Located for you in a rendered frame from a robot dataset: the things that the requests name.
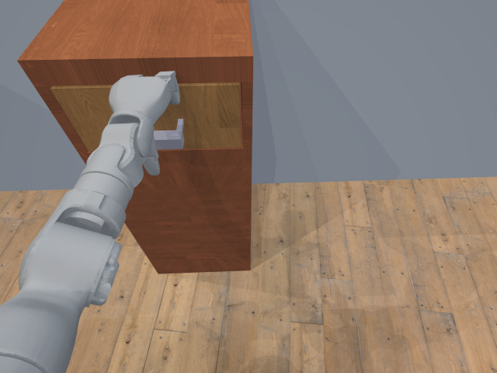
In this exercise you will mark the cabinet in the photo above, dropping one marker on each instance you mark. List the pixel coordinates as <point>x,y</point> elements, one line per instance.
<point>195,216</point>

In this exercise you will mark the left robot upper arm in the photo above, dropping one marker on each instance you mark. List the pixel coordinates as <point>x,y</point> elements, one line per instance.
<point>71,269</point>

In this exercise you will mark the left robot forearm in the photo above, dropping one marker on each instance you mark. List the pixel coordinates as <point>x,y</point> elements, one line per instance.
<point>100,197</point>

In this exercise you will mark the handle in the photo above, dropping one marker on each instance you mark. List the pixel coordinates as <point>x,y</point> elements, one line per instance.
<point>170,139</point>

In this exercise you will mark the drawer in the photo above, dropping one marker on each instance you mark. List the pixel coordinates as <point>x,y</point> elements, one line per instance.
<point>211,113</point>

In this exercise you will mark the robot left hand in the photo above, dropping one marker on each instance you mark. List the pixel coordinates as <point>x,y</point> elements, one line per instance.
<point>149,96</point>

